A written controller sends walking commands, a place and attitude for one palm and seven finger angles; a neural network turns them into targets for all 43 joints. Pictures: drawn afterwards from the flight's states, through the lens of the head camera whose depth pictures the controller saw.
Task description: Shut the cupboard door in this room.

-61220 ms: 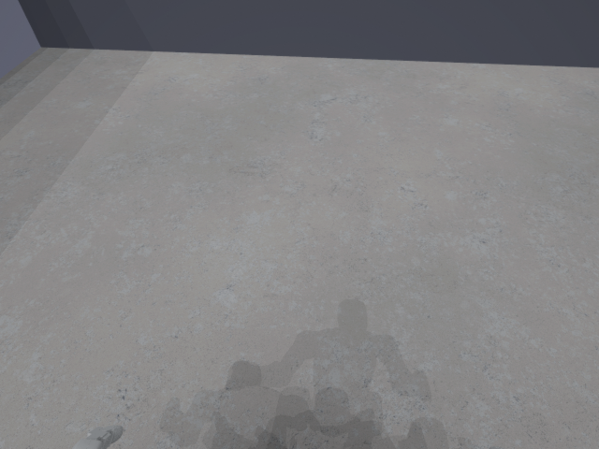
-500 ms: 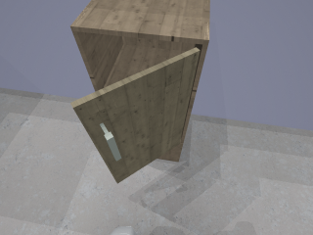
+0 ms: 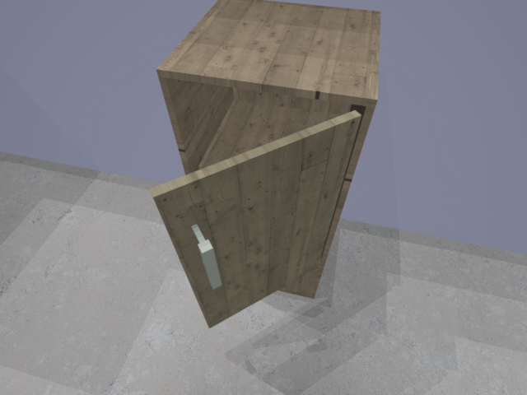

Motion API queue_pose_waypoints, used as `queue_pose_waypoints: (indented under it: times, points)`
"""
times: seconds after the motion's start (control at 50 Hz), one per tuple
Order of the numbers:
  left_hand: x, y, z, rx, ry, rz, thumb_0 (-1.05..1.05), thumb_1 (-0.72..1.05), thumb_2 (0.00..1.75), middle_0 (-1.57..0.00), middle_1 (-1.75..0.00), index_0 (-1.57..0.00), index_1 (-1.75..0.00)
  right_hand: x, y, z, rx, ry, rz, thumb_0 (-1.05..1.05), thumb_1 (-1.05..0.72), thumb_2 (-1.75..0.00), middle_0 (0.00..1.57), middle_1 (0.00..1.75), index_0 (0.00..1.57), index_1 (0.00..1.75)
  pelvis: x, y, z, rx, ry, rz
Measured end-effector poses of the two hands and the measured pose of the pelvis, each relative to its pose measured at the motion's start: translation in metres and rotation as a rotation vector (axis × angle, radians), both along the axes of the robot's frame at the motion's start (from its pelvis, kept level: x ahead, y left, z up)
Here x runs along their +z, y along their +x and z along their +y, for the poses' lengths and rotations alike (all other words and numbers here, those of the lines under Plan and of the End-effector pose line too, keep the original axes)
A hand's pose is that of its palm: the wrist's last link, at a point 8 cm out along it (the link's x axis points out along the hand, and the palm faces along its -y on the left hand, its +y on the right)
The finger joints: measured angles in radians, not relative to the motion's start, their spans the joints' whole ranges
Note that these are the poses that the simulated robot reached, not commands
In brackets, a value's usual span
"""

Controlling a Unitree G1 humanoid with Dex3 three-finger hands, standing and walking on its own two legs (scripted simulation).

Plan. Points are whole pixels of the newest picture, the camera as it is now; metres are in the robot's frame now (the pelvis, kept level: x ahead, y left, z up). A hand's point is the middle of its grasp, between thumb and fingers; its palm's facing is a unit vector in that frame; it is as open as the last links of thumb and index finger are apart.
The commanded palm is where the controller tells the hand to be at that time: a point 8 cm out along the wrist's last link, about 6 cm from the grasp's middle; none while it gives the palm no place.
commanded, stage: stand and wait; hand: left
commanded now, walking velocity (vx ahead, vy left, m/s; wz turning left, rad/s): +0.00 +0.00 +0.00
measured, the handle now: (206, 257) +0.35 +0.13 -0.04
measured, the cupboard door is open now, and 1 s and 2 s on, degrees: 44 44 44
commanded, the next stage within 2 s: turn or walk to find it in 0.06 s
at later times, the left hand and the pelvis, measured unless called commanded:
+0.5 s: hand out of the picture -0.03 +0.20 -0.19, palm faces +0.23 -0.96 -0.19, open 7.3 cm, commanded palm none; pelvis -0.03 +0.01 -0.01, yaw +7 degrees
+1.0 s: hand out of the picture -0.05 +0.16 -0.17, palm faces +0.16 -0.97 -0.20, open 7.3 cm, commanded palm none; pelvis -0.02 -0.01 +0.00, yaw +7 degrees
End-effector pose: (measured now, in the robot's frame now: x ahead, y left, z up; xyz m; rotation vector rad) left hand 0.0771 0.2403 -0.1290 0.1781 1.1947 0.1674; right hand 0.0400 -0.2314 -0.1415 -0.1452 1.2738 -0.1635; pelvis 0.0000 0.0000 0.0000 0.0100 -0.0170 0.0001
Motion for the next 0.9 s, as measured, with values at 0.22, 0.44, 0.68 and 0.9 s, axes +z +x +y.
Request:
queue_pose_waypoints:
  times: [0.22, 0.44, 0.68, 0.9]
  points:
    - [0.004, -0.018, -0.036, 0.051, -0.001, -0.007, -0.01, 0.93, 0.9, -0.2, -0.3, -0.2, -0.3, -0.014, -0.042, -0.017, -0.01, 0.05, 0.16, 0.01, -0.92, -0.9, 0.2, 0.3, 0.2, 0.3, 0.0, -0.006, -0.024, 0.056, 0.009, -0.015]
    - [-0.027, -0.099, -0.001, 0.205, -0.044, 0.086, 0.0, 0.91, 0.9, -0.2, -0.3, -0.2, -0.3, -0.002, -0.008, 0.002, 0.122, -0.032, 0.076, 0.01, -0.91, -0.9, 0.2, 0.3, 0.2, 0.3, -0.009, -0.025, 0.0, 0.136, -0.019, -0.013]
    - [-0.015, -0.149, 0.003, 0.233, -0.077, 0.207, 0.01, 0.91, 0.9, -0.19, -0.3, -0.2, -0.3, 0.015, 0.015, 0.028, 0.168, -0.048, -0.023, 0.01, -0.94, -0.9, 0.2, 0.3, 0.2, 0.3, 0.007, -0.03, 0.019, 0.136, -0.023, -0.017]
    - [-0.009, -0.139, -0.029, 0.187, -0.048, 0.209, 0.01, 0.92, 0.9, -0.19, -0.3, -0.2, -0.3, -0.006, -0.013, 0.008, 0.121, 0.015, 0.063, 0.01, -0.95, -0.9, 0.2, 0.3, 0.2, 0.3, 0.003, -0.028, -0.003, 0.132, 0.005, -0.013]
